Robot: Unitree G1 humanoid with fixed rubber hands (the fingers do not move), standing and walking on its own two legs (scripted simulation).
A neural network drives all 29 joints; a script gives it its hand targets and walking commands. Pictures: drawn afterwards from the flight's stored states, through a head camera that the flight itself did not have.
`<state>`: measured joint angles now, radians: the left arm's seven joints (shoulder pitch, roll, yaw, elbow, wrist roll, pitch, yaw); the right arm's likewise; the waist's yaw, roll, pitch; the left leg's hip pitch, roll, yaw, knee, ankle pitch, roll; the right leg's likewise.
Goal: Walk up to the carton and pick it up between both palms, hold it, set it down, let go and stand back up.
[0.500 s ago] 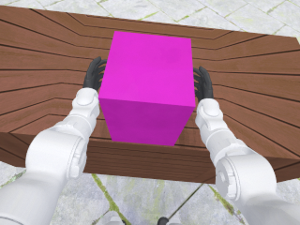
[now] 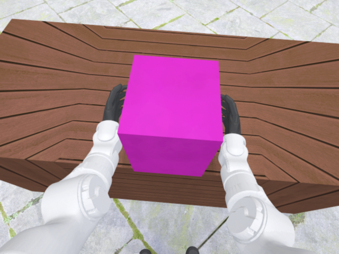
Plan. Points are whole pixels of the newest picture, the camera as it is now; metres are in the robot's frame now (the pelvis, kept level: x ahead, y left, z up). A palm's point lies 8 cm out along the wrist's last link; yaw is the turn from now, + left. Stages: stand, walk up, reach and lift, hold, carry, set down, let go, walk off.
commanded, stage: reach and lift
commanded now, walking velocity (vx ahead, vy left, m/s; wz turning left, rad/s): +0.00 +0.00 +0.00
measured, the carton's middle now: (171, 122) +0.44 +0.02 -0.02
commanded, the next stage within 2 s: none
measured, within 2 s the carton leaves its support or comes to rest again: leaves its support in 2.00 s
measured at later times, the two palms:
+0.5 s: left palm (112, 117) +0.42 +0.17 +0.01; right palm (230, 128) +0.42 -0.12 +0.01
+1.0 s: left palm (112, 117) +0.42 +0.17 +0.01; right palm (230, 128) +0.42 -0.12 +0.01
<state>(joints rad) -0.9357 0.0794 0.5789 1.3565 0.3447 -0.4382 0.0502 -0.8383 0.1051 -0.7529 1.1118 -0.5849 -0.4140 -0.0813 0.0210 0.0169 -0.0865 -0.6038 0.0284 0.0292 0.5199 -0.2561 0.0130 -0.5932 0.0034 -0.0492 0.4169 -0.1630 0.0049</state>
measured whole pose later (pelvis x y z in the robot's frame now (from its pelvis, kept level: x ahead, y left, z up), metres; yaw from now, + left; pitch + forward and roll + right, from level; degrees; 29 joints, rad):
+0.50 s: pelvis +0.01 -0.01 +0.01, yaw +2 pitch +17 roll -1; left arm -0.87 0.00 0.63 1.19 0.47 -0.37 0.02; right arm -0.76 0.15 -0.78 1.04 -0.59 -0.43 -0.10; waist 0.02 -0.03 -0.04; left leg -0.49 0.04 0.04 0.42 -0.22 0.00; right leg -0.47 0.00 -0.09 0.33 -0.15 -0.01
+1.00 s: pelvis +0.01 -0.01 +0.01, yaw +2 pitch +16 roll -1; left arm -0.85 -0.02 0.62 1.11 0.49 -0.33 0.01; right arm -0.74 0.15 -0.75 1.02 -0.56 -0.43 -0.10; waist 0.02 -0.04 -0.03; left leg -0.47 0.04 0.06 0.40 -0.22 0.00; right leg -0.45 0.00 -0.09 0.31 -0.15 -0.01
